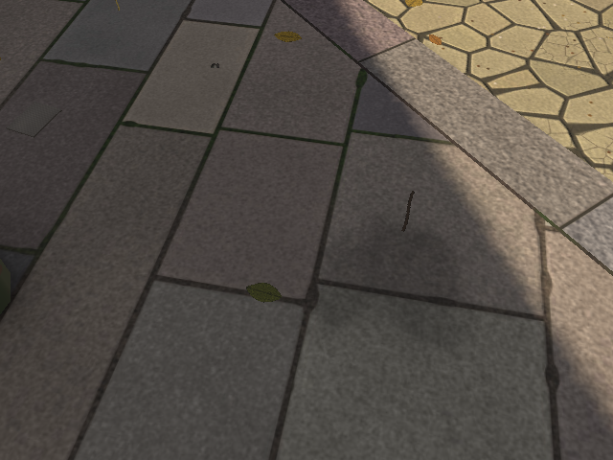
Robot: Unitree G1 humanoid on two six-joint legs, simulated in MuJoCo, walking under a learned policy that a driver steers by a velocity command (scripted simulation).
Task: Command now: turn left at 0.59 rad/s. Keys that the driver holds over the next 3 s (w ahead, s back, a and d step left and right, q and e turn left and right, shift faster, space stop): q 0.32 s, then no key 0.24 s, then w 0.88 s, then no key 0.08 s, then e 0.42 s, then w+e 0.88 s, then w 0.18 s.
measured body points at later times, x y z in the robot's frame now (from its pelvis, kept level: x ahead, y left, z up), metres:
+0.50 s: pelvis +0.00 +0.02 +0.00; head +0.03 +0.03 +0.45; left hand +0.07 +0.31 -0.11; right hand +0.16 -0.22 -0.11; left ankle -0.01 +0.10 -0.74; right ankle +0.05 -0.10 -0.71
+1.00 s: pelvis +0.09 +0.05 +0.01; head +0.11 +0.05 +0.46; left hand -0.01 +0.29 -0.13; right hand +0.32 -0.14 -0.10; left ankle +0.12 +0.17 -0.72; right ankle +0.04 -0.09 -0.74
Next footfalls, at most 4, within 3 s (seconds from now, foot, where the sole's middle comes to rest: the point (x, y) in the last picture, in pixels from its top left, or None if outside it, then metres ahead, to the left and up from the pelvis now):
0.06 left None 0.03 0.10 -0.77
0.58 right None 0.08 -0.07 -0.77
1.04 left None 0.17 0.18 -0.77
1.54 right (271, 422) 0.54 0.12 -0.77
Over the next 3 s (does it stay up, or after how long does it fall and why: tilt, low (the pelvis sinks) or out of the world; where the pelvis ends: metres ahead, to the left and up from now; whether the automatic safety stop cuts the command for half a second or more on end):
stays up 0.84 0.06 0.00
